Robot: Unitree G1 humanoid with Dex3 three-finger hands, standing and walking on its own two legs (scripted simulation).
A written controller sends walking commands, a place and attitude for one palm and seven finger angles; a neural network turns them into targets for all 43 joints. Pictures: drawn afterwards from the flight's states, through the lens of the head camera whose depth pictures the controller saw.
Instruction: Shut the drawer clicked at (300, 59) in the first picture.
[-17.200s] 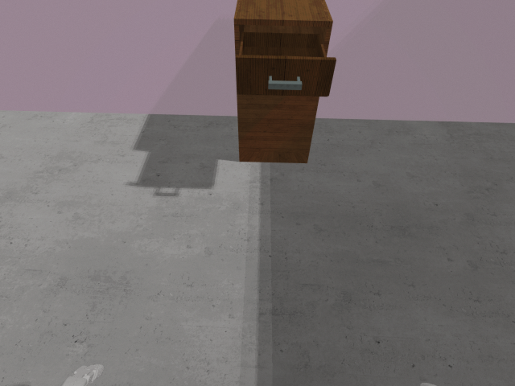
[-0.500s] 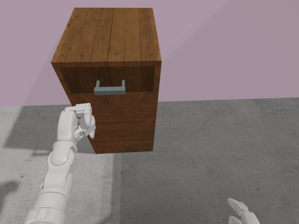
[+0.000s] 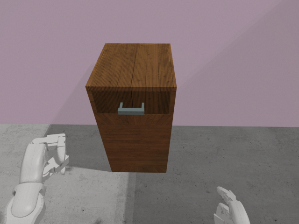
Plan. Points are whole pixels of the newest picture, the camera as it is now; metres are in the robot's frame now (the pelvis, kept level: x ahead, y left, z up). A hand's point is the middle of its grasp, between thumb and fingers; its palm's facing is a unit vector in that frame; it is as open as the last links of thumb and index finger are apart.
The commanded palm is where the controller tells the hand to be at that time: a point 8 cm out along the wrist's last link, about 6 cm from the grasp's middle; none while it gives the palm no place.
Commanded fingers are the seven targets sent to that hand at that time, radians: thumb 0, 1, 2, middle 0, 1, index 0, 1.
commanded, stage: draw the hand back to the body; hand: left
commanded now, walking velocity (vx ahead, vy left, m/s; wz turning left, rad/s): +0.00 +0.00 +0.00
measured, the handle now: (131, 108) +0.62 +0.15 -0.09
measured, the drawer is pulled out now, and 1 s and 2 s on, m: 0.00 0.00 0.00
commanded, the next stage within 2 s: step back with the hand held close in 0.34 s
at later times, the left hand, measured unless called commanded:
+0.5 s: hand (44, 167) +0.18 +0.23 +0.16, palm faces +0.39 -0.85 -0.35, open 3.3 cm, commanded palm +0.13 +0.27 +0.17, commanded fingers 0.00 0.90 0.90 -1.40 -1.60 -1.40 -1.60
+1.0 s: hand (30, 174) +0.16 +0.24 +0.16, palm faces +0.31 -0.81 -0.50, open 3.2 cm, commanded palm +0.10 +0.29 +0.17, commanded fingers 0.00 0.90 0.90 -1.40 -1.60 -1.40 -1.60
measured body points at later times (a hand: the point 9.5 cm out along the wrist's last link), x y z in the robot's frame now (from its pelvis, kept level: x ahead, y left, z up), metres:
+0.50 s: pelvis +0.00 -0.01 +0.00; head -0.03 -0.02 +0.45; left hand +0.15 +0.27 +0.18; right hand +0.19 -0.22 -0.08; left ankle -0.01 +0.07 -0.74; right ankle -0.03 -0.10 -0.74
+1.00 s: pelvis -0.03 +0.01 +0.00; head -0.02 +0.00 +0.45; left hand +0.14 +0.28 +0.19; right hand +0.14 -0.24 -0.08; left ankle -0.01 +0.07 -0.74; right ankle -0.03 -0.10 -0.74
